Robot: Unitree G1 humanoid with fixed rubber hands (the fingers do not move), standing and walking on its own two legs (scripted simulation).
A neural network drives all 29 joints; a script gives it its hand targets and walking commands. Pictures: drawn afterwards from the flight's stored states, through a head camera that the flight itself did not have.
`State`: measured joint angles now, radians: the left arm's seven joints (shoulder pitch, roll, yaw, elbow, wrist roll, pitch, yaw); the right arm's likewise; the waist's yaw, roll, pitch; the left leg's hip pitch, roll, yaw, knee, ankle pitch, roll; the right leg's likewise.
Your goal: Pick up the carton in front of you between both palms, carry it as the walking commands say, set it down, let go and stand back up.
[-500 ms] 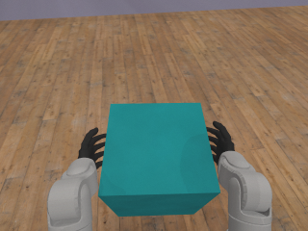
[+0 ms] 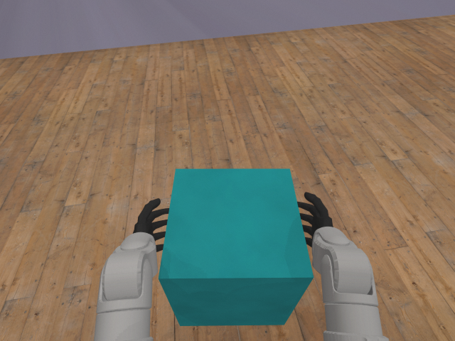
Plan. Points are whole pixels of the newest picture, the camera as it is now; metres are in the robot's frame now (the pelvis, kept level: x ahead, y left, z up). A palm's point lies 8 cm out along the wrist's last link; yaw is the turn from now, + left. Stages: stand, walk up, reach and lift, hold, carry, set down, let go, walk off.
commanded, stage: carry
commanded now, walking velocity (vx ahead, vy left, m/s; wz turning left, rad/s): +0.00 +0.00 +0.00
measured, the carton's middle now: (232, 250) +0.29 -0.01 -0.01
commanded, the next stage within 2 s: none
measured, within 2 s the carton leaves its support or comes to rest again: neither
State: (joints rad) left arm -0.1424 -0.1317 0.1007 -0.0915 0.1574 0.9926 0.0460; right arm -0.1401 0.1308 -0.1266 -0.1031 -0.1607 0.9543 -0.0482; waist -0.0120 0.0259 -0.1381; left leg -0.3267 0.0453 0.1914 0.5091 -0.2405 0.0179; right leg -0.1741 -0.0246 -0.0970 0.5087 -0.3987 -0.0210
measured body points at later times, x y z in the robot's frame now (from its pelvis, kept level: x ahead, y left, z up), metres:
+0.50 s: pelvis +0.03 -0.03 +0.00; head +0.04 -0.04 +0.45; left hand +0.33 +0.12 +0.04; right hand +0.34 -0.19 +0.04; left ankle +0.01 +0.11 -0.72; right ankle -0.09 -0.09 -0.73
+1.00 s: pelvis +0.02 -0.02 +0.00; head +0.01 -0.03 +0.45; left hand +0.32 +0.13 +0.03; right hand +0.32 -0.18 +0.03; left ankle +0.02 +0.11 -0.73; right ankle -0.07 -0.09 -0.73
